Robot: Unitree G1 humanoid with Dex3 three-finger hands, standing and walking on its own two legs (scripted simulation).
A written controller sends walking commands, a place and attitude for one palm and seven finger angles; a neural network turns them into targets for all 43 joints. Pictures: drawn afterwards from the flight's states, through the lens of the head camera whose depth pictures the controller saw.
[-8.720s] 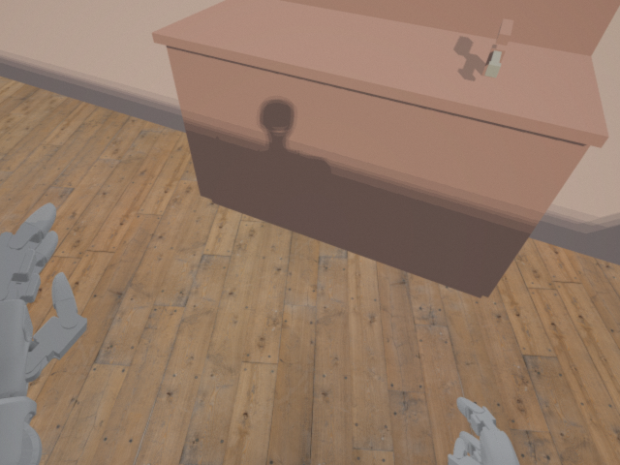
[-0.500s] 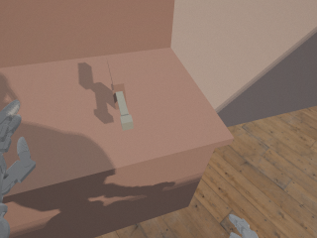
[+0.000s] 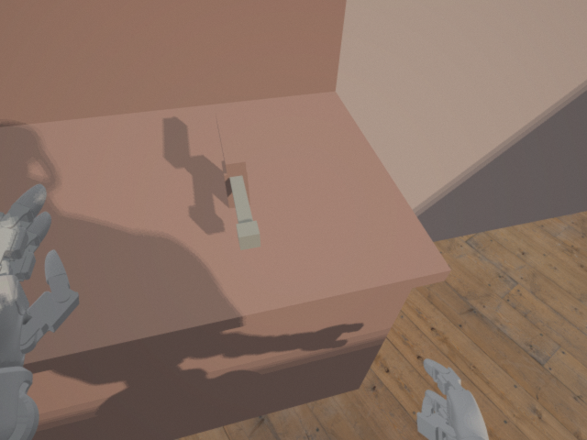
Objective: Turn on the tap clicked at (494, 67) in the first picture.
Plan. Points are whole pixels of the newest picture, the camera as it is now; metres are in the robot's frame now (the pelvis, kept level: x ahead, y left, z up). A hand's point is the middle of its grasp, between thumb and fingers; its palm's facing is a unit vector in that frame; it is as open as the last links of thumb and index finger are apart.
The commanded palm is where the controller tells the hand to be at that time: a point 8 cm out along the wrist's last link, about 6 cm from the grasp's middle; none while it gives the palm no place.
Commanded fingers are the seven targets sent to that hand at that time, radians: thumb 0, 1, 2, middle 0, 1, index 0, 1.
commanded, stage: look again from close up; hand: left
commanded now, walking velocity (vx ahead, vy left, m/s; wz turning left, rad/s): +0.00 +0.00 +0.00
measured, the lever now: (248, 235) +0.35 +0.10 +0.10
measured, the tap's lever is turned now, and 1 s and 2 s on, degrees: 0 0 0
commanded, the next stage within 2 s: shuffle to correct the standing spot in 0.18 s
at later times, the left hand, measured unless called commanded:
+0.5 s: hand (83, 295) +0.21 +0.24 +0.16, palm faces +0.38 -0.85 -0.36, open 7.4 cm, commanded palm +0.16 +0.27 +0.17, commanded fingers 0.00 0.90 0.90 -0.20 -0.30 -0.20 -0.30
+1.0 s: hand (143, 301) +0.21 +0.18 +0.16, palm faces +0.36 -0.87 -0.35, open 7.4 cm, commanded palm +0.16 +0.22 +0.17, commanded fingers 0.00 0.90 0.90 -0.20 -0.30 -0.20 -0.30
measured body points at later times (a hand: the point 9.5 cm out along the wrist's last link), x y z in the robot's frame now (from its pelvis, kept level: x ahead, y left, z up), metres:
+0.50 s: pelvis +0.00 -0.01 +0.00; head +0.01 +0.00 +0.45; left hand +0.19 +0.28 +0.18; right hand +0.16 -0.24 -0.08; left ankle -0.01 +0.10 -0.74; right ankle -0.01 -0.11 -0.74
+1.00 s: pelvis +0.00 -0.06 -0.01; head +0.00 -0.06 +0.44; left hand +0.19 +0.22 +0.18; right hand +0.16 -0.30 -0.09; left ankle -0.01 +0.09 -0.74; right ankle -0.01 -0.11 -0.74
